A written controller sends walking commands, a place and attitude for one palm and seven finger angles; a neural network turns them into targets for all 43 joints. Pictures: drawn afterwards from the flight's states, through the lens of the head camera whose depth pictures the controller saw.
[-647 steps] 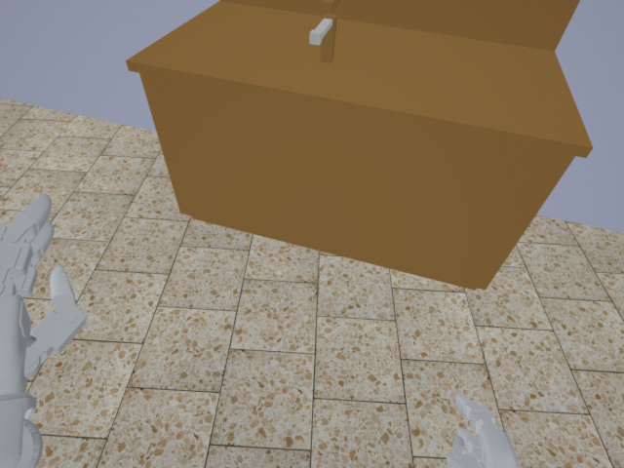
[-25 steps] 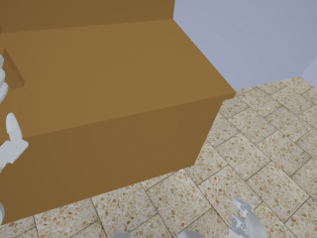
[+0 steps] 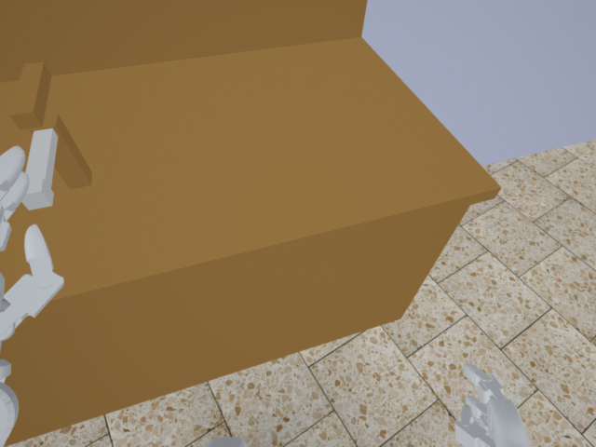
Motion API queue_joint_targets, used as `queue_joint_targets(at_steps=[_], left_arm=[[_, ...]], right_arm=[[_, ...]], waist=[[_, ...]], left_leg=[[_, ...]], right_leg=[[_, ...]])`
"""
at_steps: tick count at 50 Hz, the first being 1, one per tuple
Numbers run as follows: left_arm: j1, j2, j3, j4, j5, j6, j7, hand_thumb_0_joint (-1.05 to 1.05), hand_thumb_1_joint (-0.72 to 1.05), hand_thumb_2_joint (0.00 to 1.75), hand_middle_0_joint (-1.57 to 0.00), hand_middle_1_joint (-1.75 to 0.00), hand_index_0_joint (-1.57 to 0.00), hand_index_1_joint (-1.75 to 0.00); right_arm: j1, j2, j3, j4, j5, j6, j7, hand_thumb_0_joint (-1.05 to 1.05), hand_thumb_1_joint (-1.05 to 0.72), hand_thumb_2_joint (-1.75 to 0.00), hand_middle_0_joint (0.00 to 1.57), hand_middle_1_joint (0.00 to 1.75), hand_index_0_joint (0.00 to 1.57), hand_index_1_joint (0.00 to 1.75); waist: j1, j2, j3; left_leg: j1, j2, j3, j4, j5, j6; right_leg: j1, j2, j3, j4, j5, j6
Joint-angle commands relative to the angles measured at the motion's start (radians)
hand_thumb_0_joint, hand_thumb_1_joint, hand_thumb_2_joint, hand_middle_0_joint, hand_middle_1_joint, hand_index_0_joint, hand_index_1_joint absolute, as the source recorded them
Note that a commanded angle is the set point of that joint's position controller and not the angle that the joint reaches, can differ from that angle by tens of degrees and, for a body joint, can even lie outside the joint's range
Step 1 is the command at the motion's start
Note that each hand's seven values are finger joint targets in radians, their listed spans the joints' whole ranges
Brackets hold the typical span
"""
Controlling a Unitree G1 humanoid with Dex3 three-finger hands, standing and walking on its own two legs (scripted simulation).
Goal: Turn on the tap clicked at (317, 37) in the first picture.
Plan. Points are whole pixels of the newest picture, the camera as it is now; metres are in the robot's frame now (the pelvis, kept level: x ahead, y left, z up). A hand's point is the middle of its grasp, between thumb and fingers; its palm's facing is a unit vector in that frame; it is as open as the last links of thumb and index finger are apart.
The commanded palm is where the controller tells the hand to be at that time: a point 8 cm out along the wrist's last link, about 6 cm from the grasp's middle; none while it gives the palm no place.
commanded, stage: shuffle to correct the standing spot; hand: left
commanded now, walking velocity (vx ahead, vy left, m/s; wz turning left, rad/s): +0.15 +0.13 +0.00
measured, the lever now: (36, 194) +0.37 +0.38 +0.12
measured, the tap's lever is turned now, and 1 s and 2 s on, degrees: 0 0 0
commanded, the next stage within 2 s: come to a stop and stand still in 0.48 s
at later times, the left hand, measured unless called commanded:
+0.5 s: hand out of the picture +0.26 +0.35 +0.18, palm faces +0.44 -0.82 -0.36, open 7.4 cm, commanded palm +0.19 +0.38 +0.19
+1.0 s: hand out of the picture +0.29 +0.34 +0.17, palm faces +0.40 -0.87 -0.28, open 7.4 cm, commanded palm +0.23 +0.38 +0.19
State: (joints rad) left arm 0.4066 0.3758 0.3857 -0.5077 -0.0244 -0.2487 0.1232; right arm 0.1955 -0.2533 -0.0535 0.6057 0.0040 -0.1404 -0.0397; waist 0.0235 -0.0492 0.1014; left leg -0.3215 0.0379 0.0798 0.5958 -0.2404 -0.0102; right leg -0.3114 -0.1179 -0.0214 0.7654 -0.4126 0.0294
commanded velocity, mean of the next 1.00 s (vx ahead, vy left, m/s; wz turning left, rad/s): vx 0.08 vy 0.02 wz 0.00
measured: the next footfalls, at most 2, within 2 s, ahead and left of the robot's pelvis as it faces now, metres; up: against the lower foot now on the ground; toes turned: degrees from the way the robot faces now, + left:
right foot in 0.14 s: +0.07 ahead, -0.08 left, +0.00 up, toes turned -5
left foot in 0.38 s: +0.12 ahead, +0.20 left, +0.00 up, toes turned +2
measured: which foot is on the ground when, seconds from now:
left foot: down 0.00-0.14, up 0.16-0.36, down 0.38-1.00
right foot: up 0.00-0.12, down 0.14-0.40, up 0.42-0.70, down 0.72-1.00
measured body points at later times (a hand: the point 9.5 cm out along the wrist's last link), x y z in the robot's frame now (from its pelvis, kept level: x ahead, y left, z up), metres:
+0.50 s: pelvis +0.03 +0.09 +0.00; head +0.06 +0.12 +0.45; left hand +0.23 +0.39 +0.20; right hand +0.20 -0.13 -0.08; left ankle +0.09 +0.20 -0.72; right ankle +0.02 -0.04 -0.67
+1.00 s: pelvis +0.06 +0.10 +0.02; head +0.06 +0.12 +0.47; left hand +0.26 +0.38 +0.19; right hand +0.24 -0.13 -0.05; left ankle +0.08 +0.20 -0.72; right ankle +0.08 +0.02 -0.72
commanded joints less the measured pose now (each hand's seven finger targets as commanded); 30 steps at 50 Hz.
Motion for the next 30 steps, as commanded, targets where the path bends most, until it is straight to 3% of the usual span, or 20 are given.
queue_joint_targets(at_steps=[1,3,5,6,7,8,9,10,11,13,15,17,18,19,20,21,22,23,27,30], left_arm=[[-0.056,0.203,0.146,-0.196,-0.003,-0.066,0.014,0.0,0.9,0.9,-0.2,-0.3,-0.2,-0.3],[-0.064,0.195,0.161,-0.216,-0.007,-0.062,0.018,0.0,0.9,0.9,-0.2,-0.3,-0.2,-0.3],[-0.034,0.149,0.117,-0.187,-0.007,-0.051,0.018,0.0,0.9,0.9,-0.2,-0.3,-0.2,-0.3],[-0.028,0.158,0.113,-0.17,-0.004,-0.044,0.018,0.0,0.9,0.9,-0.2,-0.3,-0.2,-0.3],[-0.023,0.192,0.125,-0.146,0.0,-0.033,0.017,0.0,0.9,0.9,-0.2,-0.3,-0.2,-0.3],[-0.025,0.209,0.142,-0.126,-0.012,-0.023,0.022,0.0,0.9,0.9,-0.2,-0.3,-0.2,-0.3],[-0.068,0.16,0.101,-0.126,-0.02,-0.015,0.014,0.0,0.9,0.9,-0.2,-0.3,-0.2,-0.3],[-0.081,0.147,0.084,-0.134,-0.014,-0.014,0.009,0.0,0.9,0.9,-0.2,-0.3,-0.2,-0.3],[-0.072,0.166,0.109,-0.13,-0.015,-0.024,0.015,0.0,0.9,0.9,-0.2,-0.3,-0.2,-0.3],[-0.09,0.182,0.116,-0.116,-0.007,-0.036,0.024,0.0,0.9,0.9,-0.2,-0.3,-0.2,-0.3],[-0.119,0.152,0.085,-0.136,-0.001,-0.04,0.024,0.0,0.9,0.9,-0.2,-0.3,-0.2,-0.3],[-0.173,0.144,0.06,-0.189,-0.003,-0.034,0.023,0.0,0.9,0.9,-0.2,-0.3,-0.2,-0.3],[-0.178,0.146,0.053,-0.234,-0.008,-0.037,0.023,0.0,0.9,0.9,-0.2,-0.3,-0.2,-0.3],[-0.194,0.142,0.048,-0.295,-0.005,-0.05,0.027,0.0,0.9,0.9,-0.2,-0.3,-0.2,-0.3],[-0.197,0.162,0.058,-0.307,0.005,-0.056,0.029,0.0,0.9,0.9,-0.2,-0.3,-0.2,-0.3],[-0.198,0.193,0.086,-0.298,0.016,-0.062,0.029,0.0,0.9,0.9,-0.2,-0.3,-0.2,-0.3],[-0.153,0.222,0.118,-0.277,0.007,-0.055,0.027,0.0,0.9,0.9,-0.2,-0.3,-0.2,-0.3],[-0.142,0.241,0.151,-0.335,0.0,-0.055,0.029,0.0,0.9,0.9,-0.2,-0.3,-0.2,-0.3],[0.027,0.177,0.139,-0.319,-0.011,-0.054,0.021,0.0,0.9,0.9,-0.2,-0.3,-0.2,-0.3],[0.107,0.175,0.155,-0.199,-0.025,-0.028,0.021,0.0,0.9,0.9,-0.2,-0.3,-0.2,-0.3]], right_arm=[[-0.04,-0.084,-0.02,-0.157,-0.001,-0.051,0.004,0.0,-0.9,-0.9,0.2,0.3,0.2,0.3],[-0.049,-0.082,-0.018,-0.157,0.009,-0.052,0.013,0.0,-0.9,-0.9,0.2,0.3,0.2,0.3],[-0.055,-0.077,-0.004,-0.161,0.016,-0.046,0.021,0.0,-0.9,-0.9,0.2,0.3,0.2,0.3],[-0.057,-0.066,0.004,-0.163,0.013,-0.041,0.022,0.0,-0.9,-0.9,0.2,0.3,0.2,0.3],[-0.056,-0.046,0.006,-0.17,0.007,-0.028,0.025,0.0,-0.9,-0.9,0.2,0.3,0.2,0.3],[-0.085,-0.058,0.009,-0.174,0.001,-0.016,0.032,0.0,-0.9,-0.9,0.2,0.3,0.2,0.3],[-0.062,-0.074,-0.002,-0.152,0.003,-0.014,0.036,0.0,-0.9,-0.9,0.2,0.3,0.2,0.3],[-0.06,-0.076,-0.001,-0.153,0.007,-0.015,0.038,0.0,-0.9,-0.9,0.2,0.3,0.2,0.3],[-0.056,-0.066,0.014,-0.137,0.004,-0.011,0.035,0.0,-0.9,-0.9,0.2,0.3,0.2,0.3],[-0.072,-0.05,0.032,-0.128,0.001,-0.003,0.024,0.0,-0.9,-0.9,0.2,0.3,0.2,0.3],[-0.079,-0.024,0.033,-0.136,-0.005,-0.009,0.013,0.0,-0.9,-0.9,0.2,0.3,0.2,0.3],[-0.068,-0.037,0.018,-0.135,-0.007,-0.027,0.002,0.0,-0.9,-0.9,0.2,0.3,0.2,0.3],[-0.064,-0.054,0.004,-0.144,-0.001,-0.042,-0.008,0.0,-0.9,-0.9,0.2,0.3,0.2,0.3],[-0.046,-0.082,-0.007,-0.145,-0.002,-0.048,-0.007,0.0,-0.9,-0.9,0.2,0.3,0.2,0.3],[-0.042,-0.083,-0.011,-0.16,0.002,-0.051,-0.001,0.0,-0.9,-0.9,0.2,0.3,0.2,0.3],[-0.059,-0.076,-0.019,-0.164,0.003,-0.056,0.003,0.0,-0.9,-0.9,0.2,0.3,0.2,0.3],[-0.059,-0.07,-0.007,-0.141,-0.008,-0.056,0.004,0.0,-0.9,-0.9,0.2,0.3,0.2,0.3],[-0.067,-0.06,-0.009,-0.142,-0.002,-0.062,0.007,0.0,-0.9,-0.9,0.2,0.3,0.2,0.3],[-0.046,-0.071,-0.009,-0.127,0.006,-0.064,0.02,0.0,-0.9,-0.9,0.2,0.3,0.2,0.3],[-0.037,-0.066,0.013,-0.135,0.003,-0.051,0.011,0.0,-0.9,-0.9,0.2,0.3,0.2,0.3]], waist=[[-0.021,0.291,-0.194],[-0.015,0.32,-0.192],[-0.003,0.265,-0.188],[-0.002,0.151,-0.17],[-0.002,-0.125,-0.137],[0.014,-0.207,-0.096],[0.001,-0.177,-0.076],[-0.011,-0.168,-0.061],[-0.012,-0.117,-0.082],[-0.012,-0.093,-0.114],[-0.001,-0.117,-0.159],[-0.014,-0.015,-0.193],[-0.031,0.11,-0.202],[-0.037,0.348,-0.249],[-0.031,0.431,-0.249],[-0.02,0.312,-0.222],[-0.024,0.297,-0.24],[-0.024,0.278,-0.25],[-0.017,0.252,-0.246],[-0.023,0.23,-0.223]], left_leg=[[0.186,0.225,-0.31,-0.214,0.274,0.223],[0.108,0.168,-0.169,-0.172,0.183,0.179],[-0.064,0.116,-0.101,-0.113,-0.03,0.124],[-0.17,0.06,-0.056,-0.009,-0.162,0.089],[-0.32,-0.044,0.015,0.253,-0.27,0.038],[-0.417,-0.054,-0.03,0.488,-0.272,0.015],[-0.396,-0.01,-0.116,0.587,-0.211,0.001],[-0.412,0.015,-0.131,0.591,-0.174,-0.005],[-0.4,0.043,-0.132,0.554,-0.147,-0.005],[-0.252,0.065,-0.112,0.322,-0.135,0.01],[-0.033,0.011,-0.008,0.083,-0.058,0.024],[0.141,-0.061,0.074,-0.071,0.043,0.014],[0.256,-0.026,0.011,-0.132,0.046,0.031],[0.356,0.129,-0.238,-0.191,0.05,0.106],[0.345,0.263,-0.471,-0.279,0.129,0.203],[0.301,0.279,-0.463,-0.29,0.175,0.239],[0.251,0.276,-0.473,-0.299,0.096,0.242],[0.264,0.269,-0.456,-0.271,0.15,0.25],[0.168,0.206,-0.267,-0.251,0.216,0.2],[0.088,0.206,-0.236,-0.27,0.169,0.167]], right_leg=[[-0.173,0.073,-0.06,0.201,-0.186,-0.023],[-0.063,0.081,-0.088,0.053,-0.077,-0.027],[0.141,0.093,-0.1,-0.179,0.061,-0.028],[0.221,0.044,-0.001,-0.315,0.057,-0.051],[0.241,-0.146,0.359,-0.477,-0.087,-0.139],[0.217,-0.322,0.619,-0.562,-0.057,-0.215],[0.145,-0.317,0.554,-0.575,-0.077,-0.231],[0.147,-0.296,0.505,-0.534,0.029,-0.245],[0.175,-0.272,0.395,-0.473,0.174,-0.244],[0.13,-0.21,0.204,-0.376,0.375,-0.187],[0.08,-0.136,0.068,-0.343,0.334,-0.143],[0.043,-0.061,0.016,-0.26,0.172,-0.106],[-0.027,-0.028,0.004,-0.112,0.158,-0.079],[-0.168,0.057,-0.064,0.109,0.007,-0.035],[-0.259,0.121,-0.046,0.326,-0.202,-0.026],[-0.293,0.113,-0.006,0.414,-0.171,-0.035],[-0.282,0.07,0.012,0.441,-0.163,-0.036],[-0.292,0.064,0.023,0.443,-0.126,-0.034],[-0.195,0.068,-0.024,0.22,0.017,-0.03],[-0.072,0.107,-0.067,0.006,0.032,-0.03]])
